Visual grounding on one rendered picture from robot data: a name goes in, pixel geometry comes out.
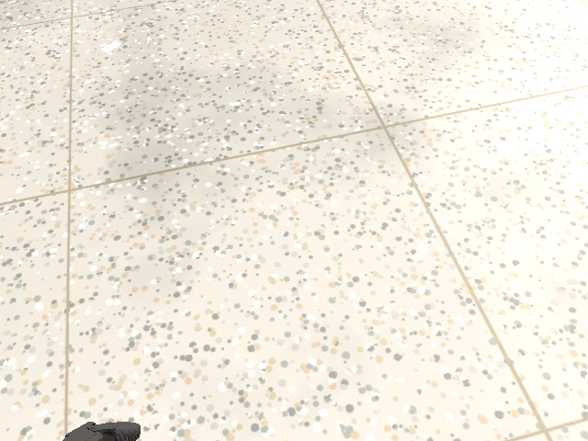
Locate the left robot hand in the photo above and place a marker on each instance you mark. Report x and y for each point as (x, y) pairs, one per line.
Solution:
(119, 431)

